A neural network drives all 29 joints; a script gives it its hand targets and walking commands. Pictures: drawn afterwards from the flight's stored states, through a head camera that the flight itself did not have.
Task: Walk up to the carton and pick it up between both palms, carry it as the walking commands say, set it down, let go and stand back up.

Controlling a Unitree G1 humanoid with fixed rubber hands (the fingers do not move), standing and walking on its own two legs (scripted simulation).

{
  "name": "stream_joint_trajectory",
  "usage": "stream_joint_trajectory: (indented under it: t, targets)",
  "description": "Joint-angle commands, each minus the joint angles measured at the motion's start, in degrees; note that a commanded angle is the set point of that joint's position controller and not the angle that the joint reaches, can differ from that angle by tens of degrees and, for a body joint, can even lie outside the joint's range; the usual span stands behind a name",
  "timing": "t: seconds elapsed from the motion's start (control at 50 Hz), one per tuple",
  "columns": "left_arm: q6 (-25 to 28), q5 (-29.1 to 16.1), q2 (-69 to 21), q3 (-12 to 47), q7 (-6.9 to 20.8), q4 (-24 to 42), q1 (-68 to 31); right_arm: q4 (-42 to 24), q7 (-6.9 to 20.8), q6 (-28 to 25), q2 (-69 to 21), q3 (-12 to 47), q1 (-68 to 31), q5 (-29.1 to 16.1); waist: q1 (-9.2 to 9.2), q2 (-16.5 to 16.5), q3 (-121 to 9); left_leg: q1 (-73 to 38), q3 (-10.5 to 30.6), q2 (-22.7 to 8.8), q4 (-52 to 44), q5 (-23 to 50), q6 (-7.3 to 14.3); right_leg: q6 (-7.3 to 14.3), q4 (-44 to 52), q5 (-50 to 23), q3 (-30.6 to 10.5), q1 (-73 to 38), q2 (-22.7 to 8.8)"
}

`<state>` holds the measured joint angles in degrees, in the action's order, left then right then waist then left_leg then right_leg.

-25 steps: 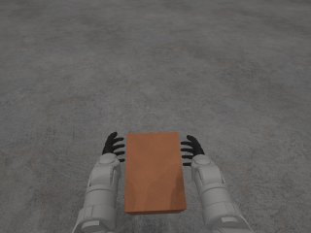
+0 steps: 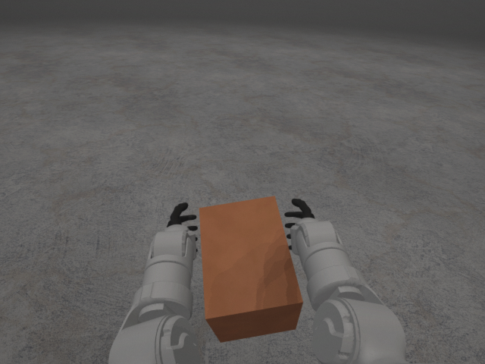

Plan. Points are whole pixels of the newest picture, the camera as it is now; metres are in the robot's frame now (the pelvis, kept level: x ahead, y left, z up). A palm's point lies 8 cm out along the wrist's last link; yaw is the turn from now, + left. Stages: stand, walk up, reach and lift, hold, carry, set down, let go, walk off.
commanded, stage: reach and lift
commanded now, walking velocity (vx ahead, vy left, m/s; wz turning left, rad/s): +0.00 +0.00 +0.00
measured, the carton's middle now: (247, 269) +0.34 +0.04 -0.02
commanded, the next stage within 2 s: hold in 1.66 s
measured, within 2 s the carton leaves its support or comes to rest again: neither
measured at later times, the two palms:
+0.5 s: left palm (196, 230) +0.34 +0.14 +0.08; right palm (321, 237) +0.35 -0.09 +0.08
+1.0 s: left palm (198, 224) +0.35 +0.14 +0.09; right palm (328, 245) +0.34 -0.11 +0.08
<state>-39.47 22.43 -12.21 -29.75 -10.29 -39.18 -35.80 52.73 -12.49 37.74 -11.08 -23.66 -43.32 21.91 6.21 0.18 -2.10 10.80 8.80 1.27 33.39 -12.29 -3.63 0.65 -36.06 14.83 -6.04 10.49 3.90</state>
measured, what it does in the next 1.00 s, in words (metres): shifts its weight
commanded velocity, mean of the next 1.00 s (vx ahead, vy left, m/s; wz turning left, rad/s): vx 0.00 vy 0.00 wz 0.00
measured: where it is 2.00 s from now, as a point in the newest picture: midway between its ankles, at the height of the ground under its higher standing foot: outside the picture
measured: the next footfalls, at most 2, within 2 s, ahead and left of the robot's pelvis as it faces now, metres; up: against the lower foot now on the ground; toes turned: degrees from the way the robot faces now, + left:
none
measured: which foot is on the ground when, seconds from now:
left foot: down 0.00-1.00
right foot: down 0.00-1.00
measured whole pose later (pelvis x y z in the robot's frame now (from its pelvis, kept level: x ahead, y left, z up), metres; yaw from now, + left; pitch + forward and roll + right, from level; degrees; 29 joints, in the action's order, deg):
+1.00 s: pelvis +0.05 +0.02 +0.01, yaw +0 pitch -10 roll +0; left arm -44.7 17.0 -11.1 -11.3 -6.6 -24.7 -22.5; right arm 24.7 -3.9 45.5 -10.5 -12.1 -21.2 16.8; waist -0.4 0.5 -2.4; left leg 4.9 7.6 1.5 28.4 -13.8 -1.4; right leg -0.8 -27.3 14.7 -5.9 2.9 2.0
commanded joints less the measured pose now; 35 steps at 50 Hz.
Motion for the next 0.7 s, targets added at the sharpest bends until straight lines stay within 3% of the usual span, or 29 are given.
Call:
stream_joint_trajectory:
  t: [0.0,0.02,0.04,0.06,0.1,0.12,0.14,0.16,0.18,0.22,0.24,0.26,0.28,0.32,0.34,0.36,0.38,0.42,0.44,0.5,0.52,0.54,0.56,0.58,0.6,0.62,0.64,0.68]
  targets:
    - [1.5,-16.2,-62.2,21.7,19.4,-6.9,-44.1,-5.2,23.3,-6.3,-59.2,12.3,-45.9,-16.6,-2.43,-3.1,-10.7,-4.4,-7.4,2.0,-7.3,-8.5,2.2,0.8,13.2,15.8,2.5,5.6,0.0]
    - [1.2,-16.5,-61.7,21.1,19.5,-8.4,-43.3,-4.2,23.2,-5.8,-58.9,11.8,-44.9,-16.6,-2.26,-2.9,-10.0,-3.8,-7.6,2.3,-7.1,-7.9,2.0,0.7,14.1,15.2,2.0,4.6,-0.9]
    - [1.6,-17.0,-61.6,22.2,19.4,-6.3,-44.4,-5.1,23.2,-5.7,-59.2,12.8,-44.9,-16.5,-2.73,-1.5,-11.5,-4.1,-7.2,2.2,-7.6,-7.2,1.9,0.6,13.4,14.1,2.5,3.1,0.1]
    - [2.0,-17.8,-63.0,23.5,19.7,-5.7,-46.2,-8.0,23.2,-6.1,-59.4,14.2,-48.6,-17.2,-2.55,-0.5,-13.4,-4.6,-7.5,2.6,-7.0,-7.4,1.8,0.7,14.2,15.3,1.9,3.4,-0.3]
    - [1.0,-17.1,-63.0,23.8,19.5,-8.2,-44.0,-6.1,22.9,-5.2,-56.9,12.7,-45.2,-16.2,-5.00,-2.7,-9.5,-2.9,-6.7,2.1,-7.6,-8.7,1.7,0.7,13.0,13.8,3.2,3.0,0.1]
    - [0.9,-17.4,-63.3,23.6,19.6,-8.2,-44.0,-7.8,22.8,-5.1,-56.6,13.6,-46.2,-16.3,-4.31,-4.3,-11.8,-2.4,-7.1,2.3,-7.7,-8.6,1.6,0.7,13.3,12.8,2.3,0.5,-0.3]
    - [1.1,-17.3,-63.0,23.9,19.8,-8.2,-43.7,-10.0,22.7,-5.0,-56.7,15.1,-48.5,-16.6,-4.70,-0.9,-12.7,-3.8,-6.8,2.7,-7.6,-9.5,2.2,0.1,13.0,14.4,3.1,1.6,0.3]
    - [1.2,-16.8,-61.9,23.0,19.5,-8.9,-43.2,-8.0,22.7,-4.4,-57.8,14.9,-46.9,-17.4,-4.34,-2.1,-11.5,-2.8,-6.9,2.6,-7.7,-10.8,2.6,-0.1,12.8,14.6,3.0,0.9,-0.1]
    - [1.9,-16.7,-62.4,24.0,19.6,-6.5,-45.8,-9.6,22.9,-4.6,-59.2,16.1,-49.4,-17.8,-3.43,-1.2,-15.0,-4.9,-7.7,3.4,-6.6,-8.4,2.0,-0.2,13.7,14.6,2.0,1.9,-0.6]
    - [1.9,-16.6,-61.9,24.2,19.6,-5.2,-45.9,-7.5,23.3,-4.0,-60.4,15.4,-45.2,-17.7,-4.12,-0.4,-14.0,-6.8,-7.6,3.5,-6.2,-8.8,2.1,-0.2,15.0,16.3,2.2,4.3,-1.0]
    - [2.6,-17.1,-61.6,25.2,19.7,-3.7,-47.8,-10.8,23.1,-4.7,-60.8,16.8,-49.0,-19.0,-3.02,-1.4,-14.4,-6.0,-7.6,3.3,-6.1,-9.0,2.3,-0.2,14.0,14.9,1.8,4.0,-1.1]
    - [3.0,-17.1,-62.2,25.6,19.6,-1.4,-49.6,-9.5,23.6,-4.7,-62.0,16.3,-47.0,-18.9,-3.32,-2.3,-16.7,-6.2,-7.5,3.2,-5.9,-8.6,2.1,-0.1,14.3,14.6,1.3,2.7,-1.3]
    - [3.5,-17.4,-61.7,25.5,19.6,-1.7,-49.8,-8.3,23.8,-4.8,-62.6,16.5,-46.0,-19.0,-3.18,-0.8,-17.1,-6.9,-7.7,3.2,-5.2,-8.0,2.2,-0.4,14.4,14.5,1.1,3.9,-1.7]
    - [3.2,-15.5,-61.2,23.1,19.2,-4.3,-45.7,-7.9,23.8,-4.5,-62.0,16.2,-44.9,-18.9,-1.54,-0.1,-16.6,-8.4,-8.0,3.2,-6.0,-7.1,2.5,-0.7,15.1,14.4,1.4,5.7,-1.4]
    - [3.6,-15.1,-61.0,23.5,18.9,-3.8,-44.9,-7.7,23.9,-5.0,-61.7,16.6,-44.8,-19.4,-0.70,-2.0,-17.3,-7.0,-7.6,2.8,-6.4,-6.7,2.4,-0.5,13.8,12.3,2.2,4.7,-0.7]
    - [3.2,-15.4,-61.5,23.8,18.9,-5.6,-42.3,-9.0,24.0,-4.8,-62.1,17.8,-44.9,-19.5,-0.20,-0.7,-18.7,-7.1,-7.5,2.7,-6.5,-5.2,2.6,-0.8,13.0,10.0,2.5,2.8,-0.3]
    - [3.8,-16.4,-62.5,24.9,19.0,-3.7,-43.5,-8.1,24.3,-4.7,-62.7,18.7,-42.6,-19.6,-1.06,0.2,-21.0,-7.3,-7.1,2.3,-7.0,-4.7,2.9,-0.9,12.8,8.6,2.8,2.0,0.1]
    - [3.4,-15.5,-63.1,25.0,19.0,-4.6,-38.3,-11.8,24.1,-4.6,-62.1,19.6,-41.2,-18.5,-1.09,0.9,-22.5,-8.0,-7.2,2.7,-7.4,-1.8,2.8,-1.1,12.9,6.3,3.3,0.0,0.7]
    - [3.5,-17.7,-63.8,28.3,19.3,-2.2,-40.5,-13.7,24.3,-5.1,-61.9,20.6,-41.3,-19.7,-1.72,-1.2,-23.2,-8.2,-7.5,2.8,-7.0,1.0,2.4,-0.7,12.6,3.2,2.6,-0.3,0.4]
    - [2.8,-19.6,-65.8,31.5,19.0,-0.2,-37.4,-13.5,24.1,-4.1,-60.0,20.3,-33.0,-17.7,-5.83,-0.9,-22.4,-9.2,-6.3,2.3,-7.9,5.6,1.8,-0.2,12.6,-3.3,3.0,-0.9,1.3]
    - [2.6,-19.7,-64.9,32.5,19.1,0.6,-34.2,-17.6,24.0,-3.8,-60.9,24.2,-33.9,-19.2,-3.37,0.4,-21.6,-8.6,-6.4,2.7,-7.6,7.2,2.2,-0.9,12.5,-4.5,3.1,-2.6,1.3]
    - [2.6,-19.6,-64.5,32.9,18.9,1.9,-31.7,-19.7,23.9,-3.5,-62.0,26.2,-33.2,-20.1,-3.40,2.5,-23.3,-10.0,-6.2,3.2,-7.2,10.4,2.6,-1.6,12.3,-7.9,2.7,-3.1,1.4]
    - [2.1,-19.3,-65.0,34.0,18.8,2.9,-30.0,-20.4,23.6,-3.2,-62.1,26.9,-30.6,-20.6,-2.54,-0.9,-23.2,-10.6,-5.9,3.0,-7.5,11.4,2.1,-0.9,12.6,-8.6,1.8,-3.2,0.8]
    - [1.7,-19.9,-65.4,35.2,18.9,2.9,-30.1,-19.7,23.7,-2.7,-60.8,26.1,-29.0,-19.4,-4.43,-0.7,-21.8,-9.3,-5.5,2.9,-7.6,10.6,1.9,-0.6,12.4,-8.7,2.0,-3.9,1.6]
    - [0.9,-19.2,-66.2,35.3,19.0,1.7,-26.7,-21.5,23.7,-2.4,-59.9,26.2,-28.5,-19.1,-4.59,-1.4,-19.9,-9.2,-5.2,2.8,-8.0,10.1,1.7,-0.4,12.7,-8.3,2.2,-3.6,1.4]
    - [1.2,-20.8,-66.5,37.2,18.9,4.8,-27.6,-22.5,23.9,-2.2,-59.4,27.5,-26.3,-19.2,-6.43,0.5,-20.1,-10.2,-4.4,2.7,-8.4,11.5,1.7,-0.5,12.8,-9.8,2.8,-4.2,2.1]
    - [0.7,-19.0,-65.7,35.9,18.8,3.6,-24.9,-23.0,23.7,-1.8,-59.4,27.6,-26.1,-19.2,-4.67,-1.1,-17.9,-9.5,-4.5,3.1,-8.8,10.3,1.7,-0.4,13.3,-8.5,2.4,-4.0,1.9]
    - [0.2,-19.8,-66.9,36.9,18.8,4.1,-23.0,-25.1,23.5,-0.8,-60.3,30.5,-25.6,-20.3,-5.16,0.8,-15.9,-9.4,-4.1,3.1,-8.7,10.5,2.2,-0.7,13.3,-8.8,2.6,-4.0,1.8]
